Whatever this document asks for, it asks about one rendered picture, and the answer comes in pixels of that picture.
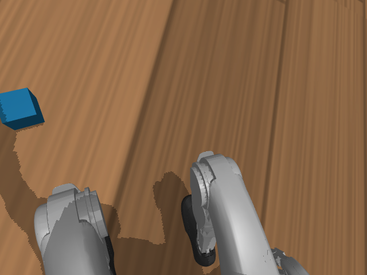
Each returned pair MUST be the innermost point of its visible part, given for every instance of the left robot foot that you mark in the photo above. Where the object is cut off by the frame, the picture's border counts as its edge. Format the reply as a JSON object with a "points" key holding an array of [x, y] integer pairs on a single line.
{"points": [[111, 255]]}

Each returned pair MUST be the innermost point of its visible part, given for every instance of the cube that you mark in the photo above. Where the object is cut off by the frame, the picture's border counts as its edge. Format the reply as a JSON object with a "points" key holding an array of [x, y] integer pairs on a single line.
{"points": [[20, 109]]}

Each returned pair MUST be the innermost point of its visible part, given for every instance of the right robot foot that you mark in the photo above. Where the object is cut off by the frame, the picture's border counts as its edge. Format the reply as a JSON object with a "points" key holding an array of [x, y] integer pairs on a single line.
{"points": [[190, 224]]}

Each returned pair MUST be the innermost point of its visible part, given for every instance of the right robot hand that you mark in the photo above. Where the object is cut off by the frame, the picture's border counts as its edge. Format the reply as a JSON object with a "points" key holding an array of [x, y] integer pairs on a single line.
{"points": [[290, 266]]}

